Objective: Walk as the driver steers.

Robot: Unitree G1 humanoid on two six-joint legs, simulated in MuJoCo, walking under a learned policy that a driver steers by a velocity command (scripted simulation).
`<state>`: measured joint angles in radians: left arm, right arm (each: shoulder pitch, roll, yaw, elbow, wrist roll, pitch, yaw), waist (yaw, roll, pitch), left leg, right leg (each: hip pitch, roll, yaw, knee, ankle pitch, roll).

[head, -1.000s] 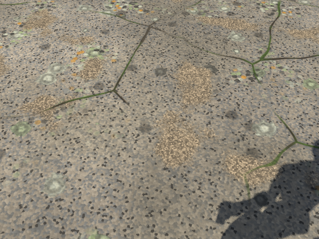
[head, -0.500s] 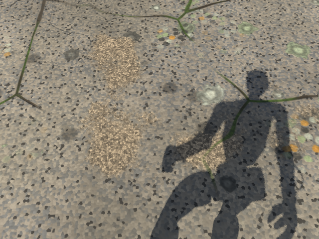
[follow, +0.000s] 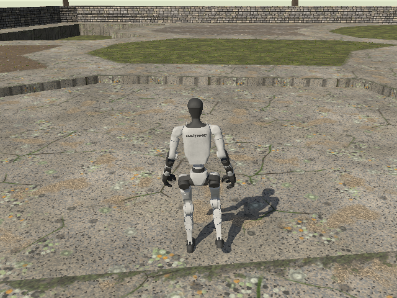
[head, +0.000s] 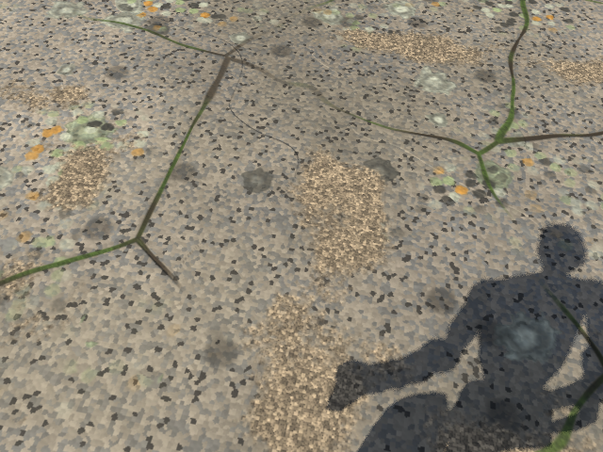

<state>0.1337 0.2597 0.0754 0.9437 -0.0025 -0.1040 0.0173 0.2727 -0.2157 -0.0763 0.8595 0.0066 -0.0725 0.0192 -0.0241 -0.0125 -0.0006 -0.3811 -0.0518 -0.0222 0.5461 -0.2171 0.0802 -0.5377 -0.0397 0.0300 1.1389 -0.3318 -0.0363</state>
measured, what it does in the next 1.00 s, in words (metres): walks ahead: right foot, then left foot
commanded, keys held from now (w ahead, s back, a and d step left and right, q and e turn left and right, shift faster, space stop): w+q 0.12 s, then w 0.18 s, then w+e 0.70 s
